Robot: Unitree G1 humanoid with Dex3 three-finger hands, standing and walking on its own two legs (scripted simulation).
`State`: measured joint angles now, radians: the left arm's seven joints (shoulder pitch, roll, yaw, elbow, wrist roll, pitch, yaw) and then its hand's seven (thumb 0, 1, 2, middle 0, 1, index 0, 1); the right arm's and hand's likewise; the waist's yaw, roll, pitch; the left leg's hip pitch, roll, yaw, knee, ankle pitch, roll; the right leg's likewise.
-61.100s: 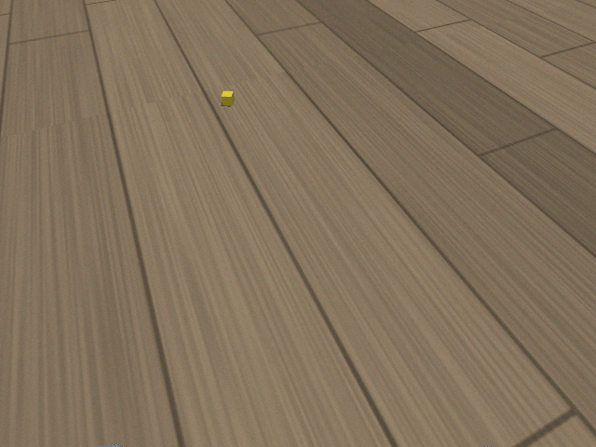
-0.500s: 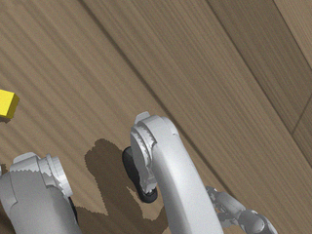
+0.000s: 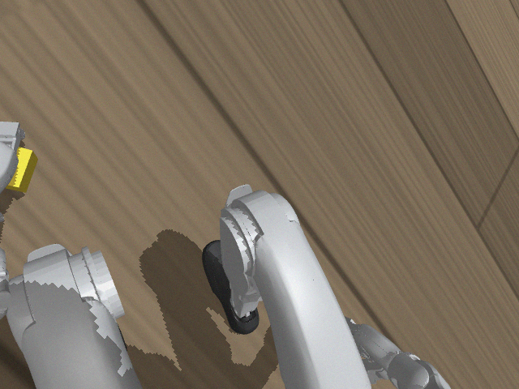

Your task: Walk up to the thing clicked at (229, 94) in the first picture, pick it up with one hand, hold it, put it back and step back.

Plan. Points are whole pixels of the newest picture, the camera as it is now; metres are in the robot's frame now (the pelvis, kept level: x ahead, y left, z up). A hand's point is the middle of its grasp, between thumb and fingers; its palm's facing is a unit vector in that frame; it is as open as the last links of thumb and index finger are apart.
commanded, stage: open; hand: left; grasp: from above
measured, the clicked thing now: (6, 166) +0.45 +0.23 -0.28
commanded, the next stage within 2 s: withdraw in 0.44 s
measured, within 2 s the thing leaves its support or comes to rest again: neither
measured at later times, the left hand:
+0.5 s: hand out of the picture +0.43 +0.27 -0.27, palm faces -0.52 -0.11 -0.84, open 14.2 cm
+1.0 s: hand out of the picture +0.49 +0.29 -0.13, palm faces -0.17 -0.08 -0.98, open 14.1 cm
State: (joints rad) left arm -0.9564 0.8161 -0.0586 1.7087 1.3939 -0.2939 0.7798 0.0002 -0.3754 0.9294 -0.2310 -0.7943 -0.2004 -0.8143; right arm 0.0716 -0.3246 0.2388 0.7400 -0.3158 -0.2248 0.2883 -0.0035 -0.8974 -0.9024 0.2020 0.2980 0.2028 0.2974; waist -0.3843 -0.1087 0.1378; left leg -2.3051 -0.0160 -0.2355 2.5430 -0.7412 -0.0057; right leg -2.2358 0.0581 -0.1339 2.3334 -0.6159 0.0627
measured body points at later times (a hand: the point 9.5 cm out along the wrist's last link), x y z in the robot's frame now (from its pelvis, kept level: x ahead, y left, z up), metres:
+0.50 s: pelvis +0.00 +0.00 +0.00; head +0.28 +0.11 +0.33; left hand +0.45 +0.27 -0.22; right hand +0.05 -0.26 -0.07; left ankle +0.06 +0.12 -0.28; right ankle +0.13 -0.13 -0.28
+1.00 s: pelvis +0.01 +0.00 +0.03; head +0.24 +0.09 +0.41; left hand +0.49 +0.29 -0.07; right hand +0.07 -0.27 -0.06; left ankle +0.06 +0.12 -0.28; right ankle +0.13 -0.13 -0.27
